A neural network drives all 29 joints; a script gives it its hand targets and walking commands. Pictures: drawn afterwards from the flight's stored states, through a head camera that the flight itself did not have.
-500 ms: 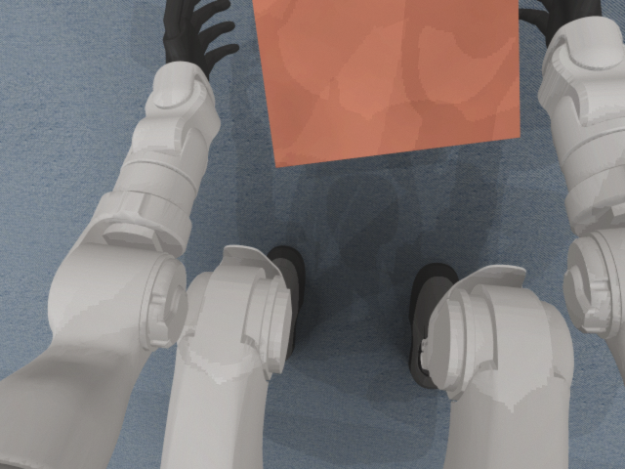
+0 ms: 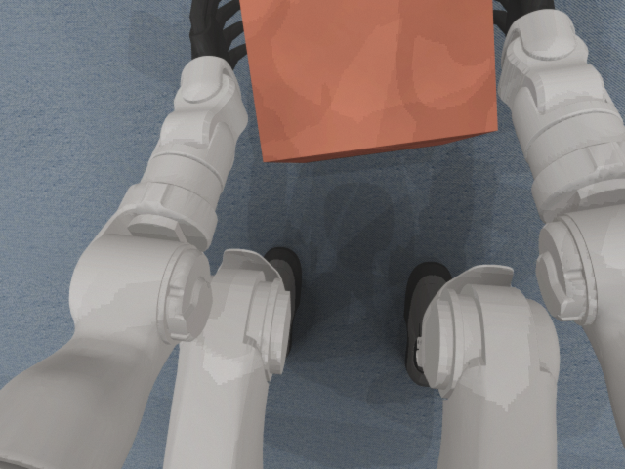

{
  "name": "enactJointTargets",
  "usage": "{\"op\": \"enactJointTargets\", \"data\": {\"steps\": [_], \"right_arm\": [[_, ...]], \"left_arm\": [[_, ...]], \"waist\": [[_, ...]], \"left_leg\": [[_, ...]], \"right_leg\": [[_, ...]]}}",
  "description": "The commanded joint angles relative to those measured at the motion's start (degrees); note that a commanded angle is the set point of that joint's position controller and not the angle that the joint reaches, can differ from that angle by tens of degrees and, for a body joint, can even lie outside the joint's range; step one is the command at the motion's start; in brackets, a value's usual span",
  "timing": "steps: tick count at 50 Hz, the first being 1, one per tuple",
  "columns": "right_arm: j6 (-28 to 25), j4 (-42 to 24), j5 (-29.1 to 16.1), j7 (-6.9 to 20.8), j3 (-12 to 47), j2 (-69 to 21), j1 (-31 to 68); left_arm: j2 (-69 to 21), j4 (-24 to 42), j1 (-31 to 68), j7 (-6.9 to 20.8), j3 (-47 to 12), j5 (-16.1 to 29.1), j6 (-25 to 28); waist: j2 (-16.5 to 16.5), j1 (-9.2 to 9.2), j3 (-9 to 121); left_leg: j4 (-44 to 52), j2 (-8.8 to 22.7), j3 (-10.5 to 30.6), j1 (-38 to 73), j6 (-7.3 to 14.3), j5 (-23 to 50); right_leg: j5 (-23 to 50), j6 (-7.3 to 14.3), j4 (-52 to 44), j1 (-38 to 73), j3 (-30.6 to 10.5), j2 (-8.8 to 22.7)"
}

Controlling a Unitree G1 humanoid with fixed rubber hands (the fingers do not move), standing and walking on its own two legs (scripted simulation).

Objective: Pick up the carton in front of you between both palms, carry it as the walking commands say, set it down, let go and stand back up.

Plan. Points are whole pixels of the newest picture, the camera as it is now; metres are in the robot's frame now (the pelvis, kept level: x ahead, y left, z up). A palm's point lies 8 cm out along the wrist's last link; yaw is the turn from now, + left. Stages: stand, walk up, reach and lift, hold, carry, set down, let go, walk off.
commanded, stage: reach and lift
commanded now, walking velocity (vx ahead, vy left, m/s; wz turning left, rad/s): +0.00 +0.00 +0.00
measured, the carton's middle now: (364, 65) +0.52 -0.01 -0.25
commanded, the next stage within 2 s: none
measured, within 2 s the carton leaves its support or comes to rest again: leaves its support in 0.16 s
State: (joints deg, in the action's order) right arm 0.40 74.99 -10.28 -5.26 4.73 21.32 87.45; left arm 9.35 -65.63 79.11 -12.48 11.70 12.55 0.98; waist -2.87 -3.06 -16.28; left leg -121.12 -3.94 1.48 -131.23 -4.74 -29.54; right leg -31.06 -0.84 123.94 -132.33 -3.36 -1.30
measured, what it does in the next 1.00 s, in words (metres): rises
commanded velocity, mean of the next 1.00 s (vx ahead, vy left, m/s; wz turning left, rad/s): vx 0.00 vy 0.00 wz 0.00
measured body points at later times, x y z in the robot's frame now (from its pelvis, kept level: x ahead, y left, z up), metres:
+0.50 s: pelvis +0.00 +0.00 +0.04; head +0.29 -0.04 +0.39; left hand +0.51 +0.13 -0.05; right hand +0.53 -0.18 -0.05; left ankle +0.13 +0.14 -0.34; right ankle +0.11 -0.13 -0.34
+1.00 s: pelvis +0.03 +0.00 +0.16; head +0.24 -0.03 +0.56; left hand +0.48 +0.13 +0.11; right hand +0.48 -0.18 +0.10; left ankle +0.13 +0.14 -0.34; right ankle +0.11 -0.13 -0.34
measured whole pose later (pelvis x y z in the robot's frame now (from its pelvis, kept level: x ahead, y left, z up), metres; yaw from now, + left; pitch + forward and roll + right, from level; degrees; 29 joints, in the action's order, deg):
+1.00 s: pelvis +0.03 +0.00 +0.16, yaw -4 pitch +39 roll +1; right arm 18.3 41.7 8.5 -3.2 -17.9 1.8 50.2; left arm -5.1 -33.3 45.1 -5.3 26.0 -7.7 -18.5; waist -0.4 -1.9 12.1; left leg -92.8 -6.3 5.7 -102.4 -4.5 -29.7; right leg -29.0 -2.8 93.4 -103.5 -6.0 -6.6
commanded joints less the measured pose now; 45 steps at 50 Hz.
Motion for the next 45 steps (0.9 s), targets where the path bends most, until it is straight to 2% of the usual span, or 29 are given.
{"op": "enactJointTargets", "data": {"steps": [1, 3, 6, 10, 13, 16, 18, 20, 22, 25, 30, 34, 45], "right_arm": [[1.0, -10.2, 2.6, 10.3, 5.1, -42.6, 25.2], [2.0, -11.7, 3.4, 11.9, 3.3, -47.8, 24.2], [2.8, -15.9, 2.9, 12.9, 3.2, -53.8, 24.1], [3.5, -24.2, 0.6, 12.2, 6.6, -59.8, 24.8], [5.2, -31.2, 0.0, 11.2, 9.7, -64.2, 23.4], [8.0, -37.3, 0.9, 10.8, 11.8, -68.6, 19.8], [10.3, -38.6, 2.2, 11.3, 11.6, -70.9, 17.1], [12.5, -36.5, 4.0, 12.1, 10.0, -73.0, 14.3], [14.1, -32.3, 6.6, 13.0, 6.8, -75.1, 11.7], [15.4, -27.4, 10.2, 14.4, 2.0, -76.3, 10.0], [15.6, -24.2, 13.9, 15.3, -3.2, -77.3, 8.7], [15.6, -25.0, 14.9, 15.6, -3.7, -78.4, 6.9], [16.6, -34.2, 10.9, 15.9, 5.5, -83.5, 0.5]], "left_arm": [[-39.7, 10.6, 28.2, 11.9, -8.7, -3.5, -1.8], [-44.2, 12.3, 29.7, 14.0, -8.3, -4.8, -3.2], [-49.9, 15.7, 30.2, 15.5, -9.7, -4.3, -4.3], [-56.8, 21.5, 29.5, 15.3, -14.0, -1.7, -5.5], [-60.0, 29.1, 30.0, 14.9, -18.4, -0.4, -7.1], [-60.7, 37.8, 30.0, 14.8, -21.8, -1.3, -9.2], [-61.0, 40.6, 29.0, 15.2, -22.6, -2.9, -11.1], [-61.8, 39.1, 26.6, 15.9, -21.7, -4.8, -13.1], [-63.2, 34.8, 23.9, 16.7, -18.7, -8.0, -14.9], [-64.8, 29.9, 21.9, 18.0, -14.4, -12.2, -16.7], [-67.0, 26.5, 20.6, 19.5, -11.6, -15.4, -17.5], [-68.9, 25.9, 18.0, 20.3, -11.9, -16.0, -17.9], [-73.6, 30.5, 8.8, 21.3, -20.7, -12.7, -19.2]], "waist": [[8.3, 1.58, 61.4], [7.1, 1.61, 61.1], [6.5, 1.16, 66.3], [7.4, 1.54, 79.5], [8.6, 2.1, 91.6], [9.1, 1.87, 99.4], [8.9, 1.35, 98.0], [8.7, 0.73, 91.0], [8.6, 0.04, 81.8], [8.2, -0.38, 74.6], [7.0, 0.45, 75.0], [6.0, 0.94, 78.0], [5.7, 0.96, 84.5]], "left_leg": [[5.1, -4.2, -6.8, 27.3, 0.9, 12.5], [4.8, -4.6, -7.4, 26.0, 1.0, 13.0], [4.0, -5.1, -8.1, 27.6, 1.2, 17.5], [3.5, -5.5, -8.6, 33.4, 0.9, 22.5], [4.4, -5.9, -9.1, 36.6, 0.4, 23.6], [6.8, -6.8, -9.6, 39.8, 0.3, 21.9], [9.0, -7.1, -9.8, 39.8, 0.6, 18.2], [11.8, -7.1, -9.7, 37.3, 1.0, 12.2], [14.7, -7.0, -9.4, 34.0, 1.5, 6.3], [18.3, -6.9, -8.9, 33.0, 2.1, 2.9], [23.7, -6.9, -7.9, 36.2, 2.3, 3.5], [27.3, -7.0, -7.5, 40.5, 2.1, 5.3], [35.6, -6.9, -6.3, 53.8, 1.6, 11.2]], "right_leg": [[12.4, 1.4, -10.0, 31.0, 3.1, -3.6], [13.2, 1.5, -9.6, 29.8, 3.7, -4.1], [18.0, 1.5, -8.5, 32.1, 4.6, -4.9], [24.1, 1.1, -8.0, 40.8, 5.6, -5.6], [27.7, 0.8, -8.6, 50.1, 6.3, -6.1], [26.6, 0.1, -10.9, 55.0, 7.2, -7.0], [22.4, -0.1, -13.2, 53.8, 7.5, -7.6], [15.7, -0.1, -16.3, 49.5, 7.6, -7.8], [8.7, 0.0, -19.6, 44.2, 7.4, -8.0], [3.9, 0.4, -23.6, 41.0, 7.0, -8.3], [5.2, 0.5, -28.0, 43.4, 6.9, -8.6], [7.2, 0.4, -31.2, 47.0, 6.8, -8.8], [13.7, -0.6, -39.0, 60.2, 6.7, -9.2]]}}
